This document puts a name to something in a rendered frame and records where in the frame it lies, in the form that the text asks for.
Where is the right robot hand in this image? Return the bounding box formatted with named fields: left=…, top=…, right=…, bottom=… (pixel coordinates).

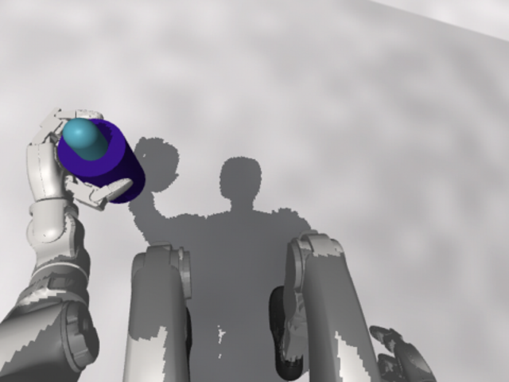
left=369, top=325, right=437, bottom=382

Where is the bottle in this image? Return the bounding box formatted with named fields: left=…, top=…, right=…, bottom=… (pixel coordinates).
left=57, top=118, right=146, bottom=204

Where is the left robot arm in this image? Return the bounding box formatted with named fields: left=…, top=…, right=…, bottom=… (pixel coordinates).
left=0, top=197, right=99, bottom=382

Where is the left robot hand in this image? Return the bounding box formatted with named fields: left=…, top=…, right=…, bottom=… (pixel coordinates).
left=26, top=107, right=133, bottom=212

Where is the right robot foot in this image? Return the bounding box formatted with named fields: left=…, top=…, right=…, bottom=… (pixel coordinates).
left=269, top=286, right=303, bottom=381

